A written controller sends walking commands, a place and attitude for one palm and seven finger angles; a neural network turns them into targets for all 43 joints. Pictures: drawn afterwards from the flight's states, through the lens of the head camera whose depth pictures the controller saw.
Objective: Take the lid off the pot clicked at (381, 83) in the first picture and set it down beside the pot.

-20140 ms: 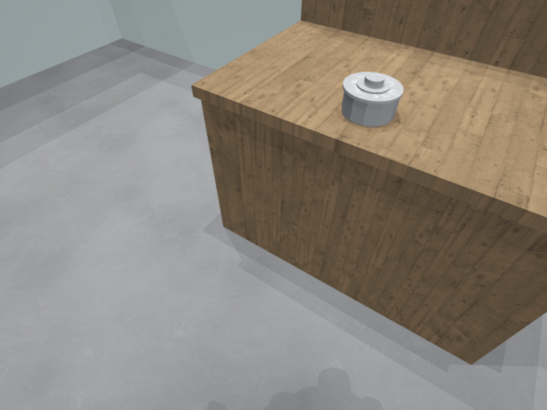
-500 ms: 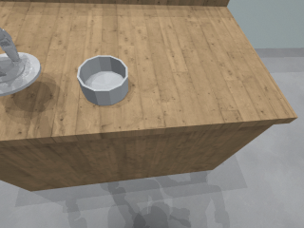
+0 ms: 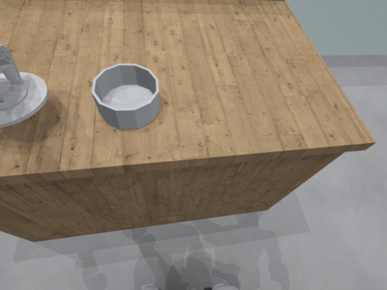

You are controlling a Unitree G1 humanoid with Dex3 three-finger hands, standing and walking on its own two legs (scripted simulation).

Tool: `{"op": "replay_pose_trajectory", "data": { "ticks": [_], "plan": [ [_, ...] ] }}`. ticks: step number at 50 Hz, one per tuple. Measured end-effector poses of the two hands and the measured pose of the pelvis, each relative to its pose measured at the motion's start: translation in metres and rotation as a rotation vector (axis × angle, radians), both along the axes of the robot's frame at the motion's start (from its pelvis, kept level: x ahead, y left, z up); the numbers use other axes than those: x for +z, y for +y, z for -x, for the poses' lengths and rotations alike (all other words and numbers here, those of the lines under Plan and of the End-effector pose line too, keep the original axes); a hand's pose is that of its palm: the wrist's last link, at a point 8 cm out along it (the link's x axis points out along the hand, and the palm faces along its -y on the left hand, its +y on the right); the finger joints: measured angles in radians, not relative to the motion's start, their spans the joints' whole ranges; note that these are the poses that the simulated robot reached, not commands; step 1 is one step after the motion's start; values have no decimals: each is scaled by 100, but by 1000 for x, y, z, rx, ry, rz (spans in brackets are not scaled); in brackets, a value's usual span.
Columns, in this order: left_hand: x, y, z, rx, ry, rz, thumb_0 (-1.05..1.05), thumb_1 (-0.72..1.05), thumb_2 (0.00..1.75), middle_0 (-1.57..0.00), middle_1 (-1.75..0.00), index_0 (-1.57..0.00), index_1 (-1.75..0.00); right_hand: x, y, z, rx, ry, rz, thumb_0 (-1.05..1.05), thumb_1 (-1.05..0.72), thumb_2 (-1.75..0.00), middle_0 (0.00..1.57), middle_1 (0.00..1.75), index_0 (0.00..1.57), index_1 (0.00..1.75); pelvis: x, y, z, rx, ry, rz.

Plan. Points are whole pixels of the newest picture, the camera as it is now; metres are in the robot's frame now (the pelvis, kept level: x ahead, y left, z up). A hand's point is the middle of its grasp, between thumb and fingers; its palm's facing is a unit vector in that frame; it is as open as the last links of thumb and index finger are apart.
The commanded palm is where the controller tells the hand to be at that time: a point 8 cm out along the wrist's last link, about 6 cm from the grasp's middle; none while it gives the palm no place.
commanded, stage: lower the lid onto the table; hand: left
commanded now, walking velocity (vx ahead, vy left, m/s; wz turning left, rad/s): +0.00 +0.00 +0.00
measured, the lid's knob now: out of the picture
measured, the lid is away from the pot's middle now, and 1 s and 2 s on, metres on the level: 0.24 0.22 0.23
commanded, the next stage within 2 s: open the fingers wide in 0.98 s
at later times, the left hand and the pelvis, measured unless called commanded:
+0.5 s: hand (6, 90) +0.50 +0.32 +0.10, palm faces -0.47 -0.14 -0.87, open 8.0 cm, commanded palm +0.56 +0.32 +0.15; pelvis +0.00 +0.00 -0.01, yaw +0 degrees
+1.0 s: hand (12, 102) +0.50 +0.32 +0.07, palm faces -0.50 -0.14 -0.86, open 8.0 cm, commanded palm +0.57 +0.32 +0.12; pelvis +0.00 -0.01 -0.01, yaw -1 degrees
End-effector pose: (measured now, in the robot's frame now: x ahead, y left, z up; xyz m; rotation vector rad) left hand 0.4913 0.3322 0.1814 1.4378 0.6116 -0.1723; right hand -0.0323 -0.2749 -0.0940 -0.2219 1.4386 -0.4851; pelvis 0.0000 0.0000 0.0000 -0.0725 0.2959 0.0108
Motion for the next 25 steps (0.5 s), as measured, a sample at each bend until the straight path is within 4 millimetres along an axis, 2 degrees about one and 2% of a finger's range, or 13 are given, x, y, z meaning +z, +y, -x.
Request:
{"op": "replay_pose_trajectory", "data": {
  "ticks": [6,15,25],
  "plan": [
    [-15,-2,-2,-28,25,-4,1,24,82,-56,-95,-56,-97,-2,4,3,-2,22,1,0,-90,-90,20,30,21,30,-2,3,1,1,15,3],
    [-18,-9,-11,-51,-11,11,1,24,82,-57,-95,-56,-97,-1,8,7,-14,19,8,0,-90,-90,20,30,21,30,-4,4,1,2,28,8],
    [-26,-14,-15,-30,5,-1,1,24,82,-56,-95,-56,-97,-6,11,21,-33,58,-12,0,-90,-90,20,30,21,30,-7,2,3,-4,42,7]
  ]
}}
